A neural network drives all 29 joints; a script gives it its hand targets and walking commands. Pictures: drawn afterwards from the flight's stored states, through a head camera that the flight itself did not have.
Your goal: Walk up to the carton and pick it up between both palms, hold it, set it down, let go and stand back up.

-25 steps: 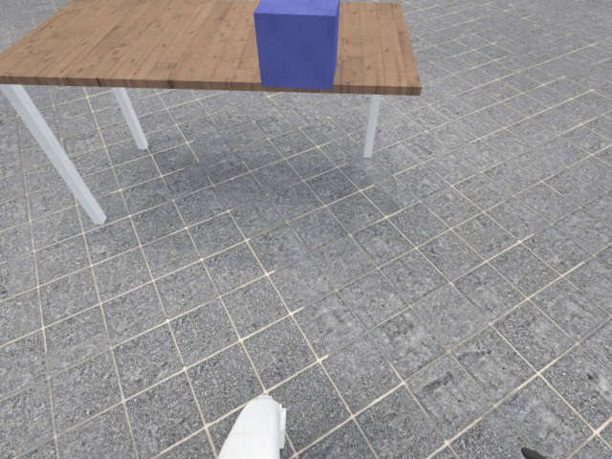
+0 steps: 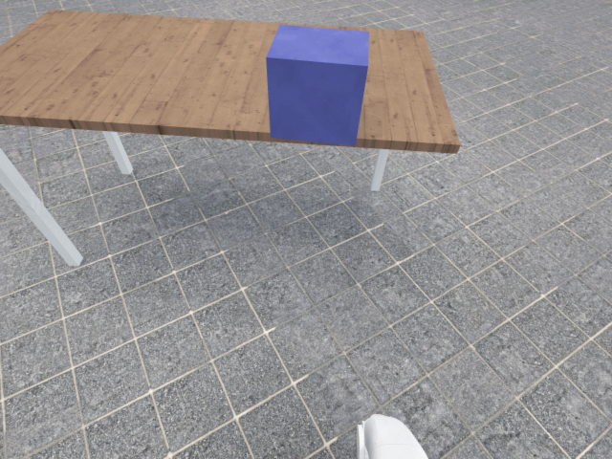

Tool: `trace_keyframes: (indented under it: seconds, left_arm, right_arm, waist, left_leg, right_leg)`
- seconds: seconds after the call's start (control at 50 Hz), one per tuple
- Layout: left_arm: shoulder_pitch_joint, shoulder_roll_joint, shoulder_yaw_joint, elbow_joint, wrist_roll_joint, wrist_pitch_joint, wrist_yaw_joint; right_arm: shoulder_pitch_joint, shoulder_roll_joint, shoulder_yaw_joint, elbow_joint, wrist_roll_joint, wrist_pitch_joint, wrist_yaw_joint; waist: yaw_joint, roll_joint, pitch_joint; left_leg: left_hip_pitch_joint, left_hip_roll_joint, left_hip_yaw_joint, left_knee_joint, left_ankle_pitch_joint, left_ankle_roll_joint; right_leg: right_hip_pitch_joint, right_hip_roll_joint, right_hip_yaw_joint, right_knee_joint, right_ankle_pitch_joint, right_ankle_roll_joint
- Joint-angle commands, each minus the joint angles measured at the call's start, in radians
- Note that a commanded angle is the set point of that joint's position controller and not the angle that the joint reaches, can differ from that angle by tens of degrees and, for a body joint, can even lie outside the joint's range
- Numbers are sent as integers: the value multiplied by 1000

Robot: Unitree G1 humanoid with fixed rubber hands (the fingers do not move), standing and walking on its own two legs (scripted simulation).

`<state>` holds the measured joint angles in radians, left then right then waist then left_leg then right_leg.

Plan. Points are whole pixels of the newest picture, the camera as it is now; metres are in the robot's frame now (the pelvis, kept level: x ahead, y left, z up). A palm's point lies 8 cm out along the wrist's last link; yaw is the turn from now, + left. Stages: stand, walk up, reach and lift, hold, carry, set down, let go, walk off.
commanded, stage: walk up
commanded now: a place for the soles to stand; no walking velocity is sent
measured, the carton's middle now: (318, 86) +0.84 -0.03 +0.04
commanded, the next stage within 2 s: none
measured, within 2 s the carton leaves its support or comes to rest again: neither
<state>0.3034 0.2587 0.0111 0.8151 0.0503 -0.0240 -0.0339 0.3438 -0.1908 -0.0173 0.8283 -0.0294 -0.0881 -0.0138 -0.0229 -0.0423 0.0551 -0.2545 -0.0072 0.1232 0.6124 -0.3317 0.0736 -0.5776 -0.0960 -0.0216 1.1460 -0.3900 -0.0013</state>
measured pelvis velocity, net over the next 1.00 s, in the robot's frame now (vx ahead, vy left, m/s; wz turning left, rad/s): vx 0.38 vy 0.03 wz -0.03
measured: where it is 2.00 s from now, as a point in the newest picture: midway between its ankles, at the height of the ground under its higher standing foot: (299, 382)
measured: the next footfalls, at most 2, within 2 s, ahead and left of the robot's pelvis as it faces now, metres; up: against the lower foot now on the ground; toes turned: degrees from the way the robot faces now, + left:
right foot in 0.20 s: +0.26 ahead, -0.17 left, +0.00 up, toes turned -8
left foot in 0.62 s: +0.42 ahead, +0.13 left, +0.00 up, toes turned +7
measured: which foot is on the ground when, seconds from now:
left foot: down 0.00-0.24, up 0.26-0.60, down 0.62-1.00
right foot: up 0.00-0.18, down 0.20-0.64, up 0.66-1.00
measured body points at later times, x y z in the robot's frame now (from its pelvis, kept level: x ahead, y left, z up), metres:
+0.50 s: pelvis +0.21 -0.03 +0.00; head +0.22 -0.03 +0.45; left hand +0.22 +0.21 -0.14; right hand +0.27 -0.28 -0.14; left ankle +0.29 +0.10 -0.68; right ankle +0.22 -0.16 -0.73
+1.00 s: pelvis +0.38 +0.03 +0.00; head +0.40 +0.04 +0.45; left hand +0.47 +0.27 -0.14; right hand +0.36 -0.19 -0.14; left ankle +0.38 +0.12 -0.73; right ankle +0.49 -0.11 -0.69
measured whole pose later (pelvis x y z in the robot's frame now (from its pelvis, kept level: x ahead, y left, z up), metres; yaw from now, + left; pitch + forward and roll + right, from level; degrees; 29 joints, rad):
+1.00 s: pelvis +0.38 +0.03 +0.00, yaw -2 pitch -4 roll +0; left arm 0.27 0.23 0.03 0.86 0.04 -0.01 -0.02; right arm 0.43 -0.15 0.02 0.90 -0.03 -0.05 -0.02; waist -0.04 -0.03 0.09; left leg -0.19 0.03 0.17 0.61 -0.35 0.04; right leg -0.53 -0.09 -0.05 0.87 -0.20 -0.01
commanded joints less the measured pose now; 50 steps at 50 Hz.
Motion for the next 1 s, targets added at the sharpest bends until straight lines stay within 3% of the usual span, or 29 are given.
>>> trace_keyframes:
  seconds: [0.0, 0.1, 0.14, 0.18, 0.2, 0.22, 0.24, 0.26, 0.3, 0.32, 0.38, 0.44, 0.5, 0.58, 0.6, 0.62, 0.64, 0.66, 0.68, 0.7, 0.72, 0.76, 0.78, 0.82, 0.86, 0.9, 0.94, 0.96, 0.98]
  left_arm:
    - [18, 20, 17, -75, 1, -20, -9]
    - [-22, -1, 20, -100, -7, -43, -14]
    - [40, 9, 35, -91, 0, -46, -9]
    - [173, 92, 73, -56, 7, -55, 11]
    - [272, 148, 92, -54, 7, -54, 24]
    - [332, 209, 105, -77, -1, -42, 36]
    - [289, 237, 110, -76, -46, -25, 59]
    - [236, 184, 99, -80, -54, -24, 64]
    - [135, 149, 84, -99, -46, -38, 68]
    - [109, 130, 73, -96, -45, -44, 69]
    - [79, 96, 56, -68, -21, -71, 63]
    - [72, 105, 58, -51, -4, -82, 55]
    - [80, 98, 49, -44, -4, -71, 44]
    - [62, 97, 47, -17, -3, -36, 28]
    - [111, 56, 29, -6, 8, -22, 23]
    - [160, -7, 3, -17, 8, -19, 16]
    - [189, 3, 2, -29, 5, -3, 14]
    - [195, 66, 22, -50, -6, 7, 16]
    - [154, 76, 28, -51, -3, 9, 16]
    - [119, 99, 33, -48, -2, 6, 16]
    - [117, 71, 29, -33, 5, 0, 12]
    - [147, 60, 29, -5, 4, -9, 8]
    - [137, 53, 27, -7, 5, -9, 6]
    - [132, 32, 23, 9, 6, -3, 3]
    - [108, 19, 25, 6, 1, 5, 9]
    - [57, -26, 10, 2, -10, 7, 12]
    - [26, -39, 6, 10, -24, 1, 23]
    - [14, -43, 8, 7, -23, 1, 25]
    - [-1, -31, 7, 9, -17, 2, 31]
  right_arm:
    - [81, -138, -33, -25, -7, -28, 5]
    - [87, -195, -42, -10, -7, -15, 14]
    - [77, -206, -40, 6, -6, -1, 14]
    - [110, -154, -16, 1, -7, 11, 21]
    - [144, -125, 2, -24, -7, 17, 23]
    - [167, -100, 6, -50, -4, 29, 26]
    - [135, -201, -32, -59, -8, 50, 25]
    - [65, -222, -35, -80, -15, 60, 31]
    - [48, -162, -28, -102, -12, 58, 43]
    - [86, -155, -29, -85, -10, 56, 44]
    - [93, -128, -34, -66, -29, 59, 49]
    - [49, -92, -21, -83, -29, 55, 57]
    - [15, -72, -17, -92, -20, 43, 62]
    - [131, -97, -51, -49, -26, 29, 52]
    - [215, -142, -64, -29, -26, 24, 41]
    - [254, -209, -81, -37, -19, 17, 27]
    - [256, -280, -91, -59, 1, 27, 8]
    - [198, -309, -100, -60, 32, 48, -11]
    - [172, -251, -84, -60, 38, 48, -16]
    - [171, -234, -74, -59, 39, 42, -21]
    - [147, -216, -66, -63, 35, 34, -22]
    - [112, -180, -51, -54, 33, 12, -19]
    - [109, -162, -45, -50, 21, 0, -19]
    - [130, -146, -40, -24, 7, -17, -20]
    - [90, -132, -23, -18, 1, -16, -20]
    - [74, -105, -9, -3, -5, -4, -22]
    - [47, -128, -5, -8, 3, 11, -12]
    - [54, -131, 0, 7, 3, 19, -9]
    - [42, -140, -1, 0, 16, 28, -7]
  waist:
    - [-3, 125, 92]
    - [-14, 182, 61]
    - [32, 149, 72]
    - [101, -12, -21]
    - [139, -166, -109]
    - [113, -218, -99]
    - [134, -216, -49]
    - [139, -93, -18]
    - [89, -104, 32]
    - [50, -106, 46]
    - [29, -122, 67]
    - [22, -91, 47]
    - [25, -92, 44]
    - [-42, 0, 22]
    - [-75, 114, -24]
    - [-82, 344, -42]
    - [-74, 338, -1]
    - [-53, 332, 41]
    - [-43, 281, 67]
    - [-55, 240, 81]
    - [-30, 202, 71]
    - [-9, 206, 24]
    - [-4, 192, 41]
    - [3, 143, 18]
    - [24, 146, 28]
    - [31, 161, 27]
    - [23, 195, 37]
    - [29, 182, 9]
    - [27, 173, 35]
  left_leg:
    - [-12, 301, -313, -346, 60, 156]
    - [-22, 241, -183, -271, 199, 134]
    - [-74, 259, -170, -184, 116, 103]
    - [-170, 149, -68, 152, 197, 45]
    - [-301, 56, -11, 483, 55, -10]
    - [-418, -30, -54, 668, -258, -59]
    - [-475, 31, -117, 738, -288, -58]
    - [-504, 64, -151, 762, -244, -66]
    - [-479, 116, -172, 706, -191, -77]
    - [-430, 129, -180, 637, -167, -82]
    - [-339, 125, -154, 542, -104, -115]
    - [-323, 164, -145, 339, -15, -106]
    - [-190, 120, -85, 195, 111, -82]
    - [138, 49, -23, 65, 149, -62]
    - [245, 48, -67, 16, 44, -67]
    - [219, 235, -396, -180, -282, -55]
    - [144, 368, -717, -400, -595, -19]
    - [131, 427, -832, -481, -693, 52]
    - [106, 435, -832, -471, -662, 63]
    - [100, 415, -739, -462, -534, 36]
    - [97, 398, -662, -425, -406, 22]
    - [69, 359, -480, -386, -164, 28]
    - [65, 366, -447, -378, -38, 69]
    - [88, 396, -431, -342, 189, 60]
    - [51, 339, -258, -283, 474, 89]
    - [21, 272, -124, -191, 724, 63]
    - [-24, 222, -51, -140, 804, 51]
    - [-37, 238, -71, -114, 749, 79]
    - [-75, 244, -83, -90, 731, 62]
  right_leg:
    - [-76, -50, 20, -185, 142, 21]
    - [136, 29, -85, -440, 254, -17]
    - [301, 46, -81, -547, 268, -35]
    - [561, 58, -67, -553, 228, -57]
    - [681, -141, 243, -641, 35, -130]
    - [668, -363, 679, -847, -133, -199]
    - [640, -404, 762, -918, -315, -279]
    - [576, -379, 762, -956, -421, -276]
    - [458, -346, 494, -946, -354, -233]
    - [414, -316, 428, -955, -282, -212]
    - [291, -267, 233, -936, -57, -222]
    - [317, -247, 127, -894, 26, -217]
    - [261, -210, 61, -878, 3, -194]
    - [71, -165, 4, -713, -258, -133]
    - [47, -114, -42, -506, -289, -107]
    - [-19, -16, -136, -190, -214, -45]
    - [-94, 52, -32, -5, -190, -21]
    - [-150, 25, -2, 106, -200, -21]
    - [-185, -7, 25, 162, -141, -30]
    - [-198, -11, 38, 157, -89, -17]
    - [-177, -24, 66, 119, -54, -23]
    - [-89, -41, 59, 26, 3, -14]
    - [-88, -31, 42, 32, 6, -11]
    - [-98, -32, 39, 16, 33, 11]
    - [-31, -25, 27, -67, 52, 14]
    - [47, -9, -14, -204, 145, 3]
    - [133, 32, -73, -324, 262, -11]
    - [201, 45, -69, -361, 284, -20]
    - [253, 62, -96, -413, 326, -29]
